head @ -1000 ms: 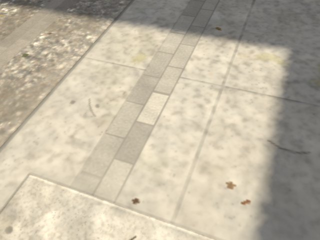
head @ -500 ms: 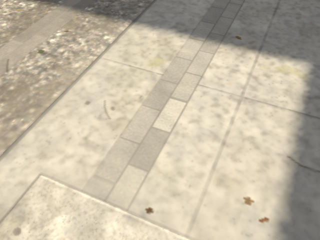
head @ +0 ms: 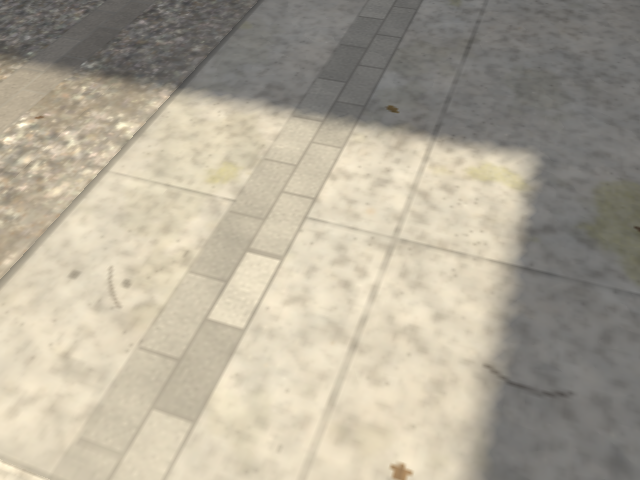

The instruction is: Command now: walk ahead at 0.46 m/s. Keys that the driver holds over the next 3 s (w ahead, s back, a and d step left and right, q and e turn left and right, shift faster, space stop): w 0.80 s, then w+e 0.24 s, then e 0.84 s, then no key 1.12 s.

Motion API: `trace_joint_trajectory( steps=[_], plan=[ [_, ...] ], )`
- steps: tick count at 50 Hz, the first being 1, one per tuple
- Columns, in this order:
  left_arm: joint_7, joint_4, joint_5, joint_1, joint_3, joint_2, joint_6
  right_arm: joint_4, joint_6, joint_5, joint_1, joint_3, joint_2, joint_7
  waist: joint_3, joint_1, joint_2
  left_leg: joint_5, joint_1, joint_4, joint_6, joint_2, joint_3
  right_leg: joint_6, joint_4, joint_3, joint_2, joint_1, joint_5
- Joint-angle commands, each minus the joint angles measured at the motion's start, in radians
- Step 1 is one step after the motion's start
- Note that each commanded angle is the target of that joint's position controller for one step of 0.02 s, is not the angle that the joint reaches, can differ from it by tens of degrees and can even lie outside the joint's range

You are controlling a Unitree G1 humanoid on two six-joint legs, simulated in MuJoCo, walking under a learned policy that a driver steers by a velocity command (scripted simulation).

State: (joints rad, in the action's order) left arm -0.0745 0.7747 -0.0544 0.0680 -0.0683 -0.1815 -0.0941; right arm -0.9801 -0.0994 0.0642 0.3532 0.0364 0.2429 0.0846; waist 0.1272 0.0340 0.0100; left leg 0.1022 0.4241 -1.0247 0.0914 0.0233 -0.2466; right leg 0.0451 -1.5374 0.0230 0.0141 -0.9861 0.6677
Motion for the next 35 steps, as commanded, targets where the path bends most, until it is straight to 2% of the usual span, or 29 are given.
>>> trace_joint_trajectory(
  steps=[1,2,3,4,5,6,7,8,9,10,11,12,13,15,16,18,20,21,23,26,28,29,30,31,32,33,34,35],
  plan=[
    [0.0,0.122,0.027,0.328,0.092,-0.266,-0.009,0.091,-0.046,-0.035,-0.081,-0.01,-0.044,-0.028,-0.113,-0.066,-0.362,-0.189,0.743,-0.8,0.077,-0.145,-0.141,0.05,1.052,-0.862,0.155,0.49,0.376],
    [-0.002,0.12,0.036,0.2,0.081,-0.19,-0.004,0.097,-0.035,-0.029,-0.086,-0.023,-0.026,-0.034,-0.108,0.004,-0.18,-0.221,0.709,-0.86,0.073,-0.092,-0.071,0.101,1.004,-0.775,0.159,0.38,0.274],
    [0.001,0.125,0.025,0.115,0.061,-0.113,0.003,0.106,-0.021,-0.021,-0.097,-0.029,-0.011,-0.033,-0.091,0.058,-0.088,-0.216,0.665,-0.895,0.064,-0.053,-0.046,0.113,1.01,-0.763,0.175,0.286,0.234],
    [0.012,0.153,0.006,0.081,0.046,-0.05,0.008,0.094,-0.009,-0.029,-0.086,-0.033,-0.012,-0.034,-0.077,0.078,-0.043,-0.245,0.672,-0.934,0.063,-0.043,-0.059,0.109,1.047,-0.761,0.183,0.269,0.21],
    [0.013,0.168,-0.003,0.077,0.041,-0.037,-0.002,0.085,-0.002,-0.031,-0.102,-0.03,0.018,-0.042,-0.079,0.084,-0.003,-0.259,0.686,-0.868,0.049,-0.032,-0.052,0.094,1.068,-0.687,0.18,0.288,0.118],
    [0.016,0.202,-0.015,0.086,0.041,-0.032,-0.013,0.076,0.004,-0.037,-0.132,-0.026,0.05,-0.045,-0.08,0.083,-0.009,-0.303,0.69,-0.806,0.049,-0.025,-0.047,0.049,1.073,-0.583,0.15,0.292,0.057],
    [0.018,0.186,-0.004,0.074,0.053,-0.068,-0.023,0.099,0.002,-0.031,-0.177,-0.017,0.084,-0.038,-0.067,0.062,-0.059,-0.221,0.633,-0.699,0.035,-0.032,0.025,0.061,1.092,-0.465,0.127,0.313,-0.012],
    [0.026,0.191,-0.013,0.098,0.054,-0.069,-0.031,0.113,-0.001,-0.031,-0.247,-0.012,0.092,-0.036,-0.067,0.027,-0.063,-0.169,0.608,-0.651,0.02,-0.031,0.072,0.08,1.122,-0.407,0.116,0.337,-0.064],
    [0.033,0.205,-0.019,0.156,0.054,-0.085,-0.041,0.128,-0.003,-0.024,-0.274,-0.013,0.074,-0.034,-0.078,0.005,-0.104,-0.16,0.614,-0.681,0.024,-0.041,0.103,0.068,1.151,-0.348,0.1,0.409,-0.18],
    [0.033,0.225,-0.032,0.217,0.05,-0.079,-0.049,0.132,-0.009,-0.018,-0.294,-0.015,0.055,-0.032,-0.1,-0.011,-0.096,-0.181,0.679,-0.671,0.034,-0.043,0.091,0.051,1.174,-0.32,0.106,0.52,-0.275],
    [0.035,0.228,-0.037,0.254,0.049,-0.075,-0.054,0.153,-0.01,-0.01,-0.323,-0.019,0.047,-0.034,-0.1,-0.035,-0.083,-0.219,0.746,-0.562,0.037,-0.032,0.055,0.068,1.174,-0.347,0.136,0.635,-0.375],
    [0.039,0.248,-0.042,0.333,0.051,-0.079,-0.058,0.165,-0.011,-0.011,-0.365,-0.02,0.045,-0.036,-0.092,-0.077,-0.063,-0.225,0.812,-0.503,0.033,-0.04,0.061,0.081,1.176,-0.325,0.146,0.774,-0.469],
    [0.037,0.266,-0.039,0.41,0.05,-0.07,-0.056,0.173,-0.011,-0.017,-0.391,-0.019,0.041,-0.039,-0.073,-0.108,-0.072,-0.214,0.852,-0.459,0.023,-0.048,0.09,0.092,1.177,-0.276,0.146,0.892,-0.554],
    [0.03,0.278,-0.044,0.502,0.046,-0.052,-0.049,0.187,-0.01,-0.021,-0.429,-0.017,0.026,-0.039,-0.08,-0.131,-0.095,-0.225,0.882,-0.35,0.006,-0.035,0.133,0.1,1.202,-0.208,0.152,1.007,-0.681],
    [0.027,0.273,-0.041,0.509,0.045,-0.048,-0.046,0.199,-0.009,-0.015,-0.45,-0.019,0.015,-0.033,-0.085,-0.128,-0.1,-0.252,0.858,-0.295,-0.004,-0.014,0.174,0.114,1.224,-0.19,0.159,1.006,-0.719],
    [0.021,0.258,-0.023,0.499,0.041,-0.037,-0.039,0.225,0.001,-0.002,-0.497,-0.025,-0.022,-0.011,-0.087,-0.115,-0.098,-0.315,0.731,-0.181,-0.022,0.031,0.26,0.134,1.278,-0.144,0.162,0.939,-0.781],
    [0.023,0.263,-0.016,0.53,0.042,-0.043,-0.036,0.254,0.011,-0.007,-0.574,-0.024,-0.043,0.001,-0.117,-0.128,-0.101,-0.346,0.61,-0.03,-0.04,0.043,0.289,0.131,1.335,-0.129,0.174,0.909,-0.839],
    [0.023,0.273,-0.009,0.543,0.043,-0.041,-0.037,0.269,0.015,-0.008,-0.612,-0.021,-0.044,0.001,-0.14,-0.134,-0.1,-0.334,0.579,0.066,-0.044,0.041,0.293,0.128,1.347,-0.126,0.179,0.938,-0.849],
    [0.023,0.291,-0.001,0.572,0.048,-0.063,-0.04,0.296,0.027,-0.016,-0.667,-0.01,-0.038,0.002,-0.171,-0.134,-0.118,-0.264,0.51,0.233,-0.043,0.018,0.318,0.122,1.358,-0.122,0.192,1.015,-0.921],
    [0.018,0.331,0.003,0.59,0.063,-0.098,-0.046,0.334,0.038,-0.03,-0.69,0.011,-0.022,-0.003,-0.202,-0.093,-0.128,-0.144,0.343,0.402,-0.014,-0.034,0.361,0.085,1.317,-0.098,0.212,1.089,-1.22],
    [0.026,0.336,0.008,0.57,0.09,-0.163,-0.045,0.337,0.031,-0.044,-0.649,0.029,0.005,-0.019,-0.156,-0.049,-0.141,-0.05,0.203,0.45,0.008,-0.079,0.388,0.042,1.215,-0.079,0.226,1.144,-1.582],
    [0.027,0.329,-0.002,0.536,0.104,-0.187,-0.041,0.311,0.022,-0.057,-0.545,0.041,0.028,-0.033,-0.107,-0.003,-0.139,-0.111,0.045,0.487,0.031,-0.086,0.385,0.016,1.125,-0.06,0.222,1.125,-1.712],
    [0.027,0.305,-0.024,0.509,0.103,-0.171,-0.042,0.252,0.015,-0.064,-0.334,0.054,0.057,-0.054,0.04,0.052,-0.123,-0.177,-0.314,0.394,0.075,-0.056,0.342,-0.019,0.954,-0.061,0.19,0.981,-1.679],
    [0.049,0.285,-0.031,0.616,0.076,-0.064,-0.046,0.185,0.007,-0.032,-0.122,0.052,0.084,-0.058,0.284,0.043,0.054,-0.485,-0.887,0.285,0.229,0.108,0.191,-0.074,0.657,-0.062,0.094,0.633,-1.246],
    [0.028,0.246,-0.035,0.627,0.035,0.028,-0.051,0.11,-0.006,-0.021,0.13,0.046,0.079,-0.065,0.455,0.107,0.281,-0.346,-1.236,0.488,0.434,0.363,-0.292,-0.13,0.277,-0.077,-0.128,0.293,-0.14],
    [0.002,0.202,0.015,0.368,0.083,-0.067,-0.039,0.019,-0.008,0.012,0.273,0.059,0.052,-0.082,0.209,0.203,0.107,-0.086,-0.986,0.647,0.28,0.307,-0.315,-0.048,0.086,-0.177,-0.084,0.167,-0.228],
    [0.002,0.167,0.025,0.256,0.101,-0.082,-0.044,0.027,-0.013,-0.003,0.125,0.074,0.096,-0.084,-0.059,0.142,0.072,-0.006,-0.666,0.707,0.225,0.291,-0.212,0.003,0.041,-0.166,-0.019,0.113,-0.302],
    [0.012,0.174,0.004,0.26,0.108,-0.091,-0.043,0.049,-0.007,-0.014,-0.008,0.06,0.035,-0.09,-0.077,0.068,-0.006,-0.08,-0.45,0.746,0.222,0.285,-0.121,0.038,0.101,-0.163,0.046,0.208,-0.367]
  ],
)
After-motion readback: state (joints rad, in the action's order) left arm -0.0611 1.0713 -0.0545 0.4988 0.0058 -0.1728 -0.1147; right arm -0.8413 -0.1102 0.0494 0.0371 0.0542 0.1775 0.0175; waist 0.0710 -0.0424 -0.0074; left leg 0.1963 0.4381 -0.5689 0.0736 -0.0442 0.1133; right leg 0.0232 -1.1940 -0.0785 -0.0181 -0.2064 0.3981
